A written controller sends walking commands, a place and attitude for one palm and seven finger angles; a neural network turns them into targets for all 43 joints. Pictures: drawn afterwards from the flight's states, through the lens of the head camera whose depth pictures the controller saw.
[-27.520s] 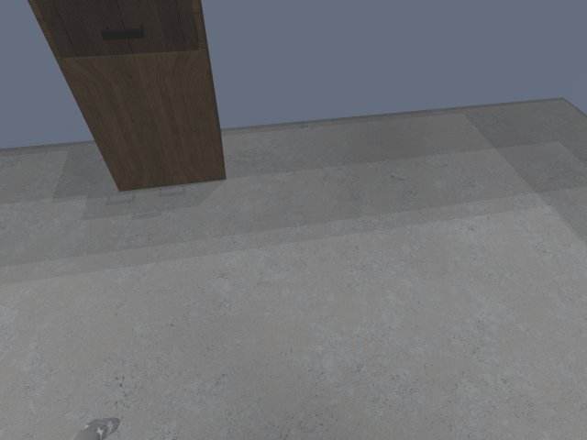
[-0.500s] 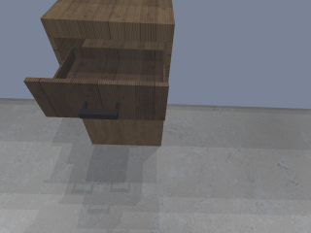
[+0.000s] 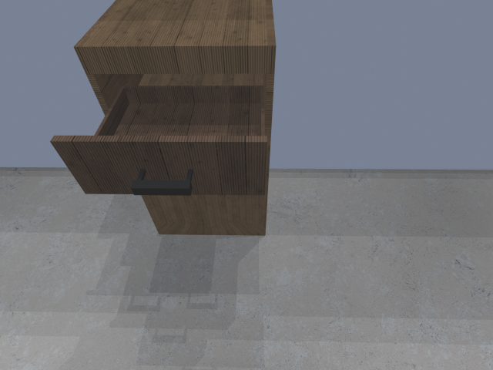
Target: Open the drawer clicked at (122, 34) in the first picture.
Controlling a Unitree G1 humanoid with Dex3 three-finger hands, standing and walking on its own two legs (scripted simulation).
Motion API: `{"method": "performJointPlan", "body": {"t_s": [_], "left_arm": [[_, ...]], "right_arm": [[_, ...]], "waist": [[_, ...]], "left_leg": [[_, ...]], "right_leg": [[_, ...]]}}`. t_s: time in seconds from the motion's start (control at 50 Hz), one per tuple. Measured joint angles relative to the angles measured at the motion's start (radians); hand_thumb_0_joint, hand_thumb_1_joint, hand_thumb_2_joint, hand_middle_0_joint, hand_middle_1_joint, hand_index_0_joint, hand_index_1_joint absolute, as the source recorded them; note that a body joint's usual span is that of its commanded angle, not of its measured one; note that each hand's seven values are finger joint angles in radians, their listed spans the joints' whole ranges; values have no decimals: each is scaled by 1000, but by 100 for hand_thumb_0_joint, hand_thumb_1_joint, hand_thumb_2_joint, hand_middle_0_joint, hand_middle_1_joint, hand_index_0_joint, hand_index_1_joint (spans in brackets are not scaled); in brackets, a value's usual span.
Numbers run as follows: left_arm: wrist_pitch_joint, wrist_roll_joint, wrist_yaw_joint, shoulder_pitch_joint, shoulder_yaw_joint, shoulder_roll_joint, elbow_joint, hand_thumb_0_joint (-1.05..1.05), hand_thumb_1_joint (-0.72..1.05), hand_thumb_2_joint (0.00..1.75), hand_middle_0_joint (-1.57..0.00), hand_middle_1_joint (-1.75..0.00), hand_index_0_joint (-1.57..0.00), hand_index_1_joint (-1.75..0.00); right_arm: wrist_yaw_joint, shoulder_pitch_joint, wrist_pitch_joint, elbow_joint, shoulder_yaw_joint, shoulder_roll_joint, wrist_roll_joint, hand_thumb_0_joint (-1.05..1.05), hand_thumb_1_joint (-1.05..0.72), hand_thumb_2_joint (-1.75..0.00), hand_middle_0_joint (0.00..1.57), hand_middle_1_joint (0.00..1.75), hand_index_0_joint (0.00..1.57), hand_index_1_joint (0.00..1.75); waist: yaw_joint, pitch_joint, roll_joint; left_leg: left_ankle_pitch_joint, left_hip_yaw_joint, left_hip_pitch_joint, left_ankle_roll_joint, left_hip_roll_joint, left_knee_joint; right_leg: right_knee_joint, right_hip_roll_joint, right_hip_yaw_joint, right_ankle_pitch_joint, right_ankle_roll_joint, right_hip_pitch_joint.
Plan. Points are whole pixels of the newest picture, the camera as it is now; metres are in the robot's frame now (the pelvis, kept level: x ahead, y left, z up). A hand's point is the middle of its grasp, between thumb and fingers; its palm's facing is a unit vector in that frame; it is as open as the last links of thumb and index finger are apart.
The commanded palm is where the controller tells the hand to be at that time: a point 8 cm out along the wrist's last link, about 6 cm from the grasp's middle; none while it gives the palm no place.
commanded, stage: let the arm hang, fingers relaxed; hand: left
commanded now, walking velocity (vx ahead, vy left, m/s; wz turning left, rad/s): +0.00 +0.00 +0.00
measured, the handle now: (164, 180) +0.50 +0.23 -0.03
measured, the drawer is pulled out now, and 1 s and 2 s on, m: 0.28 0.28 0.28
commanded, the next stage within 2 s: look to check the result in 0.32 s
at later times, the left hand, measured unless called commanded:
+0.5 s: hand out of the picture -0.01 +0.15 -0.17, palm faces +0.04 -0.98 -0.19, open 7.4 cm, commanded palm none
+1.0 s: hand out of the picture +0.01 +0.15 -0.17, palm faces +0.05 -0.98 -0.19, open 7.4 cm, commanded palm none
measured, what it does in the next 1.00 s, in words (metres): stands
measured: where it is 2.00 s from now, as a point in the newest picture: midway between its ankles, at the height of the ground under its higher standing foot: outside the picture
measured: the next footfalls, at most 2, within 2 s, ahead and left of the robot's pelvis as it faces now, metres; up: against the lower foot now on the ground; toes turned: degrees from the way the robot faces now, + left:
none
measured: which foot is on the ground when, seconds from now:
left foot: down 0.00-1.00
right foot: down 0.00-1.00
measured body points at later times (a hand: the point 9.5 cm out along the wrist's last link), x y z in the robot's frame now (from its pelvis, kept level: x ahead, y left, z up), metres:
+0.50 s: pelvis +0.00 -0.01 +0.00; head +0.02 -0.02 +0.45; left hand -0.01 +0.20 -0.16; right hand -0.03 -0.21 -0.17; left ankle +0.02 +0.11 -0.74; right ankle +0.04 -0.11 -0.74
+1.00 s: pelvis +0.01 -0.02 +0.00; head +0.03 -0.03 +0.45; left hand +0.00 +0.20 -0.16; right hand -0.01 -0.22 -0.17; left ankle +0.02 +0.11 -0.74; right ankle +0.04 -0.11 -0.74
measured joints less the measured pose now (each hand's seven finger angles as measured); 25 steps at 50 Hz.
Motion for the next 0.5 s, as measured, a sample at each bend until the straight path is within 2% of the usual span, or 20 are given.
{"method": "performJointPlan", "body": {"t_s": [0.12, 0.5], "left_arm": [[-7, 3, 1, -27, -3, -31, 0, 0, 91, 90, -20, -30, -20, -30], [-10, 1, 5, -23, 12, -25, 14, 0, 91, 90, -20, -30, -20, -30]], "right_arm": [[-3, -8, -5, 8, -3, 14, -1, 0, -91, -90, 20, 30, 20, 30], [-11, 11, -4, 25, -15, 9, -3, 0, -91, -90, 19, 30, 20, 30]], "waist": [[-3, -9, -10], [-7, 5, -15]], "left_leg": [[0, 4, 6, -6, 6, -4], [-2, -8, 5, -21, 22, -4]], "right_leg": [[2, 6, 4, -1, -5, 1], [-9, 22, -8, -3, -20, 8]]}}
